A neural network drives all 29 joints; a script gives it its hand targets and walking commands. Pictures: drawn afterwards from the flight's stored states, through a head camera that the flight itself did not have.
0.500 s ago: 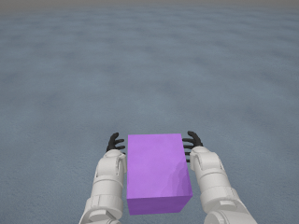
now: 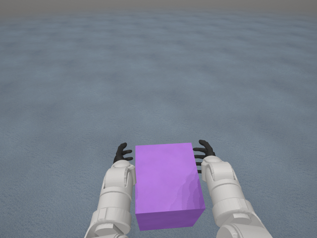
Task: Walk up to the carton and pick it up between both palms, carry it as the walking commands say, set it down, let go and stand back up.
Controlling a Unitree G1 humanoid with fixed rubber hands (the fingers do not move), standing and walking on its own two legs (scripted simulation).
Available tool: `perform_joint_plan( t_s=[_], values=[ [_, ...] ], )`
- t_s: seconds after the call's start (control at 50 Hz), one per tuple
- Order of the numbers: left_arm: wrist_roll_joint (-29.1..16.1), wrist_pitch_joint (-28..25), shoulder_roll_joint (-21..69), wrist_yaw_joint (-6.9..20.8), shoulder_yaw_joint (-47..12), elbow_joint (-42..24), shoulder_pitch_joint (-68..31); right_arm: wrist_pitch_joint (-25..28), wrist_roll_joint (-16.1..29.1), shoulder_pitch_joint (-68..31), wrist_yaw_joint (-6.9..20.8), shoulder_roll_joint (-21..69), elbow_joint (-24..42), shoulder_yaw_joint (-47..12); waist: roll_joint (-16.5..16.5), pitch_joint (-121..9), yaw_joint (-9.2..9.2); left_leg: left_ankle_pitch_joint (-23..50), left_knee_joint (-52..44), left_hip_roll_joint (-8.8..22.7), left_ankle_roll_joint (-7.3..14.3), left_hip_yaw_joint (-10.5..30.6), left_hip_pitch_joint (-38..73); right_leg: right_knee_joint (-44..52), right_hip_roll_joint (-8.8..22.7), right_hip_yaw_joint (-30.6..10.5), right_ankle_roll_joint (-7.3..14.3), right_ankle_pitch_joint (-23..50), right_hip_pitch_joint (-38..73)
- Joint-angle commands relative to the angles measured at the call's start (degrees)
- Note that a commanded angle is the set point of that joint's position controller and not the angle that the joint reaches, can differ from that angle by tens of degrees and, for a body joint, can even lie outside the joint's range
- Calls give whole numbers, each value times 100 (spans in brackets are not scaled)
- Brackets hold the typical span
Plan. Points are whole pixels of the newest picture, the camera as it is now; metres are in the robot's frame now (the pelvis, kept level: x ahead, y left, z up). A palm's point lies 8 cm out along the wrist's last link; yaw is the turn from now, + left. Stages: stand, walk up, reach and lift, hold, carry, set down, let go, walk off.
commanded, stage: reach and lift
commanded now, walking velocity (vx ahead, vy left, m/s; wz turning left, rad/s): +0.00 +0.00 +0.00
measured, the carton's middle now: (165, 187) +0.32 +0.01 -0.04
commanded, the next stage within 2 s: hold in 0.74 s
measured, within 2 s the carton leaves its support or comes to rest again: neither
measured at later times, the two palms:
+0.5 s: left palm (123, 169) +0.31 +0.12 +0.06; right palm (213, 167) +0.31 -0.12 +0.06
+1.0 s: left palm (118, 170) +0.31 +0.13 +0.06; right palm (210, 168) +0.31 -0.11 +0.06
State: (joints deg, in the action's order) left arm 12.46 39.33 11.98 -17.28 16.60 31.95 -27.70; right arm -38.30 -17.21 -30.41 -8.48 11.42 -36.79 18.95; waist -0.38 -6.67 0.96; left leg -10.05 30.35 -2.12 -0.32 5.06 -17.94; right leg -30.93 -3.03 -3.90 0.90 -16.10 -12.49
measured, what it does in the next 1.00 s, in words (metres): stands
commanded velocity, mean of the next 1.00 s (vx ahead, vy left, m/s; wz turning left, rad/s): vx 0.00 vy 0.00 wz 0.00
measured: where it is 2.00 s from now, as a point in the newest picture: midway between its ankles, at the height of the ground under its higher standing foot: outside the picture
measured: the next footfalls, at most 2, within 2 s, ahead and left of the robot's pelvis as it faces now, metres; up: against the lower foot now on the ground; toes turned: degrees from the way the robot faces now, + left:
none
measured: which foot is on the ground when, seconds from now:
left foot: down 0.00-1.00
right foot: down 0.00-1.00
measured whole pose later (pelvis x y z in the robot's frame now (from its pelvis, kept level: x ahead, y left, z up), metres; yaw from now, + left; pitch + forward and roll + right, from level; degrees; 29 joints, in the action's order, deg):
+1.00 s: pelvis +0.00 +0.01 +0.00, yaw +0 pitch -3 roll -1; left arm 12.7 40.7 12.2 -15.4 16.6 30.0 -25.6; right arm -38.5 -17.6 -27.1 -8.2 12.1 -34.5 17.6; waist -0.4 -7.7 -0.6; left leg -9.8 30.3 -3.0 0.4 5.1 -17.6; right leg -30.8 -2.2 -3.9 0.6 -16.1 -12.0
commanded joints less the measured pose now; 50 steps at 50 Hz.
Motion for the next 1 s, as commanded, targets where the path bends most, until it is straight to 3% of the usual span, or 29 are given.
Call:
perform_joint_plan(
  t_s=[0.0,0.08,0.1,0.16,0.18,0.2,0.22,0.24,0.26,0.3,0.36,0.44,0.46,0.5,0.52,0.56,0.62,0.66,0.68,0.74,0.76,0.78,0.8,0.86,0.88,0.9,0.94,0.96,0.98],
  values=[
    [-1179,-14,6394,2855,-2452,188,-3583,258,1462,-3557,2038,5898,356,-2393,-28,-1548,-344,253,-335,-203,-66,42,1820,841,-29,-212,-30,442,-107],
    [-1280,-48,6590,2879,-2659,24,-4105,306,1063,-3052,2070,5713,-397,-1714,344,-1275,-737,-389,-357,-148,-314,64,2014,868,26,-211,146,-178,-742],
    [-1485,-18,7004,2904,-2952,30,-3905,420,1193,-3459,2074,5389,320,-1784,664,-1695,-873,-172,-313,-92,-403,104,1932,754,-40,-272,223,185,-503],
    [-1206,-29,6705,2814,-2487,173,-3790,322,1246,-3326,2142,5844,66,-1938,398,-1462,-496,-229,-402,-122,-238,83,1706,776,10,-228,115,148,-310],
    [-1109,23,6679,2811,-2380,452,-3567,227,1055,-2994,2121,5653,-160,-1798,317,-1411,-684,-330,-473,-91,-214,69,1712,837,-7,-206,93,50,-332],
    [-1056,32,6445,2866,-2175,656,-3550,239,1188,-3540,2120,5793,167,-2082,-426,-1310,-351,-324,-409,-186,-58,64,1765,932,-14,-124,29,-173,-364],
    [-891,13,6517,2874,-2192,614,-3389,296,1254,-3529,2119,5897,188,-2095,163,-1314,-259,-191,-386,-326,-113,-32,1865,1001,89,-185,94,-88,-471],
    [-1170,-59,6735,2900,-2578,154,-3756,328,1369,-3506,2125,5929,511,-2316,263,-1750,-363,12,-283,-346,-148,-59,2116,948,4,-192,121,118,-463],
    [-1198,-51,6849,2830,-2657,119,-3604,395,1537,-3473,2135,5980,646,-2543,293,-2093,-269,316,-211,-301,-189,6,2367,831,19,-206,149,377,-538],
    [-1329,-97,6561,2876,-2699,-301,-3413,196,1308,-2903,2112,5996,193,-2358,-241,-1935,-493,973,-255,-155,-158,86,2508,875,-29,-188,-36,849,-402],
    [-996,132,6442,2863,-2339,341,-2632,138,1460,-2915,2105,5988,540,-2597,-16,-1482,-225,992,-333,-323,-65,-10,2233,930,15,-186,-51,1020,-137],
    [-1404,0,6586,2896,-3074,-877,-3402,150,1468,-2339,2121,6242,286,-2518,489,-2371,-518,1280,-301,-191,-210,64,2269,741,-58,-243,-28,1372,26],
    [-1263,37,6322,2874,-2938,-711,-3273,90,1515,-2237,2100,6348,180,-2590,407,-1641,-349,1093,-339,-238,-103,22,2077,822,2,-246,-49,1244,-83],
    [-1271,145,6486,2991,-2599,170,-2572,112,1529,-3203,2026,6096,1092,-2860,-502,-1546,-285,818,-381,-208,24,99,1879,880,-50,-183,-131,993,211],
    [-1424,151,6699,2965,-2958,-224,-2803,135,1550,-2868,2069,5879,1061,-2668,204,-1545,-497,694,-358,-143,-163,97,2106,821,-42,-287,46,792,-173],
    [-1359,136,6703,2958,-2956,-482,-3221,131,1658,-2832,2083,6193,847,-2719,283,-1601,-378,356,-258,-285,-155,-36,2186,881,41,-238,91,414,-365],
    [-1150,77,6513,2951,-2525,-17,-2876,137,1653,-3285,2116,6299,728,-2753,-396,-1636,-181,469,-271,-227,-38,54,2123,897,68,-232,-39,403,-274],
    [-967,196,6372,2983,-2305,213,-3089,102,1427,-3147,2129,6140,249,-2260,268,-1321,-257,-475,-340,-316,-127,4,2132,945,112,-208,110,-450,-603],
    [-1052,134,6481,3001,-2246,602,-2837,199,1441,-3448,2129,5910,481,-2411,-425,-1131,-164,-333,-288,-322,-53,-27,2144,1028,109,-192,75,-458,-667],
    [-1208,27,6656,3015,-2581,57,-3400,353,1460,-3506,2133,5960,659,-2339,350,-1513,-347,-483,-217,-238,-207,-48,2220,876,108,-204,201,-488,-794],
    [-1152,32,6597,2975,-2522,-133,-3395,254,1355,-3180,2161,6019,266,-2215,12,-1436,-396,-391,-293,-186,-221,18,2374,890,75,-168,160,-380,-857],
    [-972,53,6404,2957,-2194,275,-3262,241,1425,-3615,2145,6125,337,-2351,-482,-1120,-135,-310,-221,-293,-83,20,2473,1019,138,-156,82,-638,-993],
    [-981,21,6383,3003,-2390,161,-3342,287,1469,-3252,2098,6162,165,-2218,-1,-1104,-219,-234,-130,-360,-106,-71,2539,1122,247,-265,142,-540,-1145],
    [-1164,60,6528,3009,-2557,125,-3297,301,1440,-3175,2116,5988,376,-2352,160,-1394,-378,-399,-306,-182,-162,30,2455,924,104,-195,140,-350,-844],
    [-1217,-17,6544,2953,-2664,-212,-3349,247,1320,-3099,2109,5935,488,-2307,-184,-1390,-413,-180,-381,-77,-176,103,2302,852,-2,-166,82,-233,-621],
    [-1241,14,6611,2916,-2743,-239,-3221,228,1273,-2784,2129,5977,356,-2307,172,-1604,-504,37,-392,-42,-242,111,2333,791,6,-218,133,85,-446],
    [-1168,26,6606,2919,-2786,-245,-3232,247,1473,-3011,2131,5970,512,-2348,346,-1388,-334,156,-320,-151,-238,56,2427,873,43,-227,149,90,-653],
    [-1203,36,6523,2899,-2777,-278,-3447,167,1249,-2762,2178,5996,103,-2359,-159,-1204,-374,77,-340,-131,-181,84,2403,921,-7,-127,104,-94,-738],
    [-1279,26,6720,2935,-2828,-269,-3401,277,1458,-3074,2121,6103,635,-2579,-165,-1482,-355,-389,-277,-170,-172,101,2423,921,52,-197,176,-376,-775]
  ],
)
